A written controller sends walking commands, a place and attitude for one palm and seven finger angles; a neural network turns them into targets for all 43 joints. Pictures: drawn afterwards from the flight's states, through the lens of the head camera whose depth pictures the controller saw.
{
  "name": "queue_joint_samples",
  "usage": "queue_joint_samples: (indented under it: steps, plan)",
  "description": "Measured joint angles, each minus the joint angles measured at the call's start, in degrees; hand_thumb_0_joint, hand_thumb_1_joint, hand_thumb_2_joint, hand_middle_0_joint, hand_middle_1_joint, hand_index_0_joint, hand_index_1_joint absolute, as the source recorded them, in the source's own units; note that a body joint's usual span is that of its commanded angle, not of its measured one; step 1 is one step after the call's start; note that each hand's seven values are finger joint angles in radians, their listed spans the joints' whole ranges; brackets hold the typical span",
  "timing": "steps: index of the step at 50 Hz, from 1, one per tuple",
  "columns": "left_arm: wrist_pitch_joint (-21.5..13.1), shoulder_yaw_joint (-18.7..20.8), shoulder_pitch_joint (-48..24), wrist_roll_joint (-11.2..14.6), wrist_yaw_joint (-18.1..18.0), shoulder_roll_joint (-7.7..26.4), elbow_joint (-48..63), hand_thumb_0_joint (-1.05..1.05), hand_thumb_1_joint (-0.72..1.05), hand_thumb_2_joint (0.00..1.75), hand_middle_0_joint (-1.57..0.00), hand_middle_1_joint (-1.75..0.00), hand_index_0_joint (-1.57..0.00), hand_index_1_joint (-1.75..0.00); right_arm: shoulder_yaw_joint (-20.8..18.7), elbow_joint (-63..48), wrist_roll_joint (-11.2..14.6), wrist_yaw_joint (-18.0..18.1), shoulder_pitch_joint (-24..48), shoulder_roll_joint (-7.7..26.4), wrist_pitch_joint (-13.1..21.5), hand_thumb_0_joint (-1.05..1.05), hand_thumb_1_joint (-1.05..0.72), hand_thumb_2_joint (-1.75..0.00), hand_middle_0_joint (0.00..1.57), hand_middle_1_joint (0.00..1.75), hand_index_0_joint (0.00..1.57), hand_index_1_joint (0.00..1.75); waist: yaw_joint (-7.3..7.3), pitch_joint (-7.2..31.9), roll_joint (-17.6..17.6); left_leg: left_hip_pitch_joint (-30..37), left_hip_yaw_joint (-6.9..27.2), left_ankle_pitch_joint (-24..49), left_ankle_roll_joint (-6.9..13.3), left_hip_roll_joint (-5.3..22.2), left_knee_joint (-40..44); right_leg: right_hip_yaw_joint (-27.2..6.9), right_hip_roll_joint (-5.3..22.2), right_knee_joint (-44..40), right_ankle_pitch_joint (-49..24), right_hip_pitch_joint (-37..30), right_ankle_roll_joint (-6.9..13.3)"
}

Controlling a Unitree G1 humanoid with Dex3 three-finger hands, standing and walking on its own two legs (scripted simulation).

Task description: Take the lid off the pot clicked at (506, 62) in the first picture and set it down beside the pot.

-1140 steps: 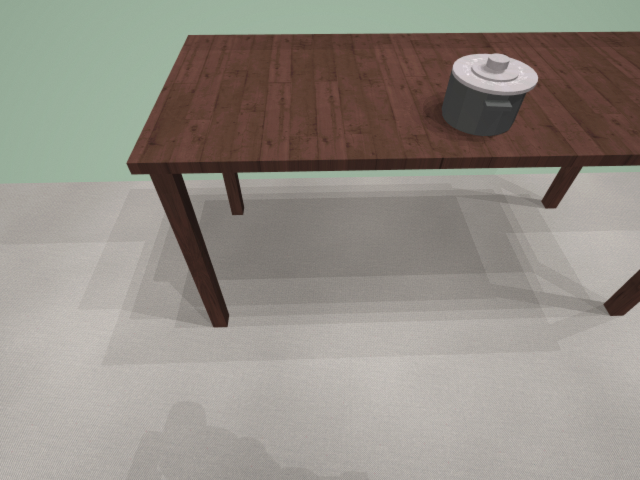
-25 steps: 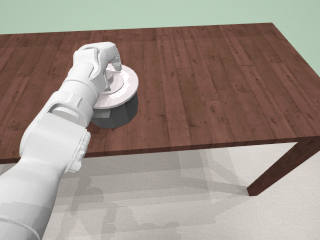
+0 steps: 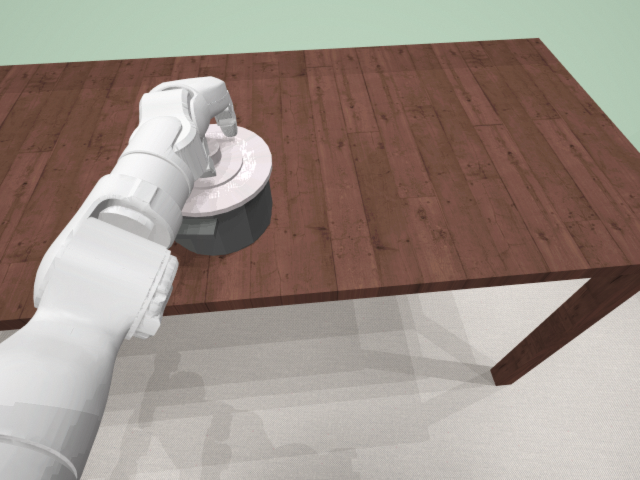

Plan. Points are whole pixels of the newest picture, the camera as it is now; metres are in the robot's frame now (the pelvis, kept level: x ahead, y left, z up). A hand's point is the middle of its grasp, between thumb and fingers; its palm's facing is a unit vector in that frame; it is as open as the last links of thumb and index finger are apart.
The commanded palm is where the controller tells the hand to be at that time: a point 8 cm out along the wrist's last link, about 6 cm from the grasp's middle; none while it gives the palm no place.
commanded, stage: lower the open fingers around the knob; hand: left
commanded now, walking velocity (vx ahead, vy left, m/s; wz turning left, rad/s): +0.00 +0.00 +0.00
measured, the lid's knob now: (203, 152) +0.53 +0.10 +0.12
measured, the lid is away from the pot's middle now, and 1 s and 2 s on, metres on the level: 0.01 0.01 0.01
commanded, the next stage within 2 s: raise the hand to come down again in 0.80 s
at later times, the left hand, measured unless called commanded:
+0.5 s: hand (202, 148) +0.50 +0.09 +0.15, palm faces -0.39 -0.04 -0.92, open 10.4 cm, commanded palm +0.50 +0.11 +0.18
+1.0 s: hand (202, 145) +0.51 +0.10 +0.14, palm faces -0.36 -0.04 -0.93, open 10.4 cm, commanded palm +0.50 +0.10 +0.19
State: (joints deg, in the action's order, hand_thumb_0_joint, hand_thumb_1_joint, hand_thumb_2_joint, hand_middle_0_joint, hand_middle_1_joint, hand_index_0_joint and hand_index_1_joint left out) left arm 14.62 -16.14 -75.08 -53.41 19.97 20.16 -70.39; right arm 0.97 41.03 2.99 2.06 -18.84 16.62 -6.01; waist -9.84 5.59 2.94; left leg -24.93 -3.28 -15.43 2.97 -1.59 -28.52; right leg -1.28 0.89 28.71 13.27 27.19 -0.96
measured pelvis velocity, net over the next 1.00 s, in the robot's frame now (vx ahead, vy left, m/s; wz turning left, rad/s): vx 0.00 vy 0.00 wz -0.01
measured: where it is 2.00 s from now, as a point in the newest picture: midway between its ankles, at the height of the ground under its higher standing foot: outside the picture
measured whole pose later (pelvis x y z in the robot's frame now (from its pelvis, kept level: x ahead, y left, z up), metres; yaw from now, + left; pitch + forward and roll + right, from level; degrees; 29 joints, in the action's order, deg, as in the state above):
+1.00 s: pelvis +0.00 +0.00 +0.00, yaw +0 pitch +12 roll +0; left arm 11.8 -15.8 -71.9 -53.9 19.1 21.2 -66.1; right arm 0.6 40.3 2.6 2.4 -18.9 16.5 -6.8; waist -9.4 5.9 2.8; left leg -24.7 -3.4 -15.8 2.9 -1.3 -28.6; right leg -1.4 0.6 28.4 13.4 26.9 -0.8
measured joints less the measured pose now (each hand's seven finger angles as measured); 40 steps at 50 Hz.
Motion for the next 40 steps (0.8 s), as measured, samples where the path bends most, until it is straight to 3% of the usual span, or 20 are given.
queue_joint_samples:
  steps: [28, 40]
  plan:
    - [0.51, -0.31, 0.92, 0.32, -0.13, -0.93, 1.27, 0.0, -0.19, 1.16, -0.75, -0.35, -0.7, -0.29, 0.16, -0.71, 0.04, -0.3, 1.6, -0.36, -0.18, 0.01, -0.9, -0.9, 0.2, 0.3, 0.2, 0.3, 0.65, 0.11, 0.08, 0.5, 0.13, -0.01, 0.11, -0.22, 0.24, 0.1, 0.21, -0.14, 0.12, -0.51, -0.11]
    - [1.01, -1.04, -0.71, 0.26, 0.28, -0.68, -0.28, 0.0, -0.19, 1.16, -0.78, -0.36, -0.7, -0.29, 0.2, -0.03, 0.1, -0.18, 1.11, 0.05, -0.28, 0.01, -0.9, -0.9, 0.2, 0.3, 0.2, 0.3, 0.25, -0.03, -0.12, -0.06, 0.22, -0.18, 0.0, -0.1, -0.14, 0.19, 0.1, 0.2, 0.28, 0.02, -0.01]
